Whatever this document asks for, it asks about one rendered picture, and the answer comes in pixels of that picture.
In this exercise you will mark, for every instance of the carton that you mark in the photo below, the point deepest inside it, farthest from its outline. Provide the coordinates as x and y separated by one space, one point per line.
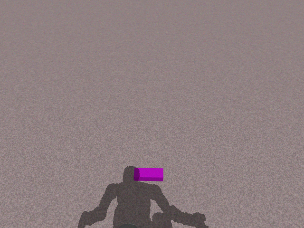
148 174

